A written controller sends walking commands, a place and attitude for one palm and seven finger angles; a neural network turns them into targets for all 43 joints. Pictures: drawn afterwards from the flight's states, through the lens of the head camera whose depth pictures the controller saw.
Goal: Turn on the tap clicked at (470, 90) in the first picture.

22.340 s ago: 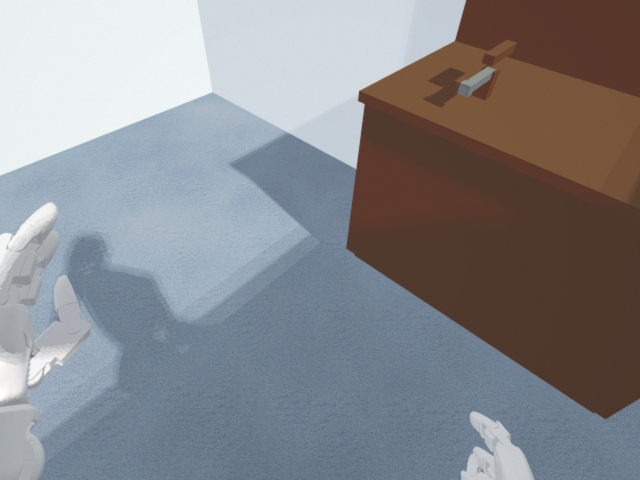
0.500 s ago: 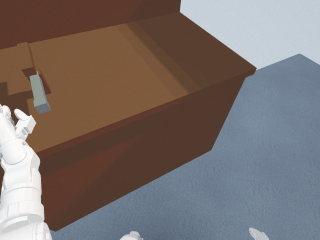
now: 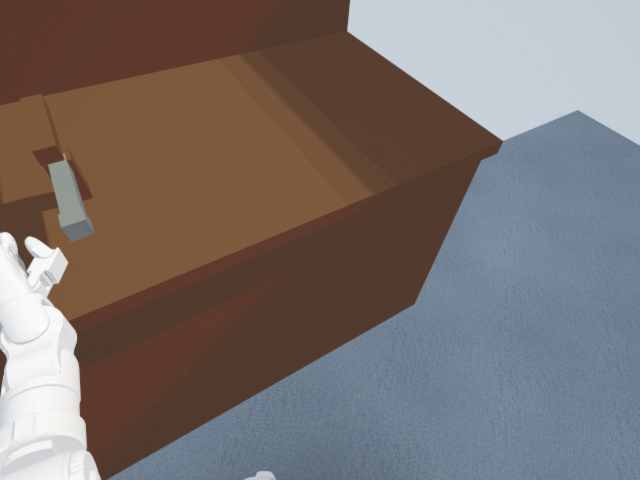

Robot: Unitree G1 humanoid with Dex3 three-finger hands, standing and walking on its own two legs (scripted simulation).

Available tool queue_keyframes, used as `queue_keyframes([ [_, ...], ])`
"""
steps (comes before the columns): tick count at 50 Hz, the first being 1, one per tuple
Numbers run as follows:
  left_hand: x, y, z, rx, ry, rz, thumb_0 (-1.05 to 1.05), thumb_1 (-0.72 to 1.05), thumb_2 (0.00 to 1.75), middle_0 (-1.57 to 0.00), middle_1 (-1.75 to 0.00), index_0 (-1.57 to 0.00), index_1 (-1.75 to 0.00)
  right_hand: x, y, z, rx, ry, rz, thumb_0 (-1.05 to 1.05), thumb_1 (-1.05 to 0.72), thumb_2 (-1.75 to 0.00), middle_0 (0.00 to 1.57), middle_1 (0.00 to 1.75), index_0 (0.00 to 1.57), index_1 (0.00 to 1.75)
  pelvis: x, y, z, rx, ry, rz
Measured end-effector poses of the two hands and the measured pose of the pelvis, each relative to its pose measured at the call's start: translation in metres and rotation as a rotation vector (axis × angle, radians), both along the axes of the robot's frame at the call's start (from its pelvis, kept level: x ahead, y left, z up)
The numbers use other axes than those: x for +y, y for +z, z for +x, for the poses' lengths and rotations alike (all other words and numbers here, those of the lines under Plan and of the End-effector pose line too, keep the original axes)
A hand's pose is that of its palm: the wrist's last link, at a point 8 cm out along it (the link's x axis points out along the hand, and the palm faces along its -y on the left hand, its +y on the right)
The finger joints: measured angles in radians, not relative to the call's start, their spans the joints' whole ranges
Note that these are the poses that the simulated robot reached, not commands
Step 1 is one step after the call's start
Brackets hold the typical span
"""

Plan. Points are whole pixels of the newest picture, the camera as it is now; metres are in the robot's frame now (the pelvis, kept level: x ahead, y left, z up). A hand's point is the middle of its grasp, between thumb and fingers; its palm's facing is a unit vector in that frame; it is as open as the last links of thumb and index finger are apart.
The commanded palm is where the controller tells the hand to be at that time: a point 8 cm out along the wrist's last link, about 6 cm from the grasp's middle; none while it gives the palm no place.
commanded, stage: reach beside the lever's end, fingers flat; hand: left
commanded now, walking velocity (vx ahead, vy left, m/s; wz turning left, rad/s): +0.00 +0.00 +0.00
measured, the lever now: (76, 224) +0.40 +0.33 +0.09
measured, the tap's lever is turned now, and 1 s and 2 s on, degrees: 0 8 35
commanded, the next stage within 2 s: push the lever round in 0.06 s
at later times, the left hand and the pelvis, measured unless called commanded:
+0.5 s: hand (78, 244) +0.37 +0.31 +0.09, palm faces +0.69 -0.72 -0.05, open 7.8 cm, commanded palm +0.32 +0.34 +0.08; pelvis -0.01 -0.01 +0.00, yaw +1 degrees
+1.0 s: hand (95, 239) +0.38 +0.29 +0.09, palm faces +0.70 -0.72 -0.05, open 7.7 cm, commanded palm +0.33 +0.32 +0.08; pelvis -0.01 -0.02 +0.00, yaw +1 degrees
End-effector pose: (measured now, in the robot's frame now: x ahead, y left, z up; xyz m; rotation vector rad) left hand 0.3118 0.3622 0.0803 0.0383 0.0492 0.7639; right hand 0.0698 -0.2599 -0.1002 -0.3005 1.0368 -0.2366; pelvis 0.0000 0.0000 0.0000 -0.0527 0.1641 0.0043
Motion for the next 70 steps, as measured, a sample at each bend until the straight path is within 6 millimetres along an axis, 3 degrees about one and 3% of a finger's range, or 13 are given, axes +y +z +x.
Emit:
queue_keyframes([
  [10,-0.001,0.016,-0.004,-0.072,0.001,0.065,0.02,0.9,0.9,-0.15,-0.15,-0.15,-0.15,0.004,0.001,0.026,-0.06,0.069,-0.007,0.01,-0.91,-0.9,0.2,0.3,0.21,0.3,-0.002,-0.003,-0.007,-0.005,0.017,-0.003],
  [16,-0.011,0.011,0.002,-0.015,-0.028,0.013,0.02,0.9,0.9,-0.15,-0.15,-0.15,-0.15,0.004,0.003,0.03,-0.076,0.072,0.002,0.01,-0.91,-0.9,0.2,0.3,0.21,0.3,-0.005,0.0,-0.008,-0.007,0.022,0.0],
  [34,-0.032,0.012,0.012,-0.026,0.001,0.037,0.01,0.91,0.91,-0.15,-0.15,-0.15,-0.15,-0.014,-0.007,0.005,0.0,0.028,0.01,0.01,-0.91,-0.9,0.2,0.3,0.21,0.3,-0.018,-0.002,-0.005,0.0,0.013,0.01],
  [44,-0.041,0.013,0.014,-0.044,-0.005,0.038,0.02,0.92,0.91,-0.15,-0.15,-0.15,-0.15,-0.02,-0.008,0.002,0.001,0.018,0.007,0.01,-0.91,-0.9,0.2,0.3,0.21,0.3,-0.02,-0.003,-0.007,-0.001,0.012,0.011],
  [59,-0.049,0.007,0.022,-0.033,0.054,0.012,0.01,0.91,0.91,-0.15,-0.15,-0.15,-0.15,-0.011,-0.008,0.008,-0.011,0.038,0.013,0.01,-0.91,-0.9,0.2,0.3,0.21,0.3,-0.016,-0.005,-0.01,0.01,0.019,0.006],
  [70,-0.068,0.007,0.037,-0.038,0.089,0.015,0.01,0.91,0.91,-0.15,-0.15,-0.15,-0.15,-0.002,-0.014,0.0,0.021,0.041,0.025,0.01,-0.91,-0.9,0.2,0.3,0.21,0.3,-0.01,-0.008,-0.011,0.023,0.023,0.0],
])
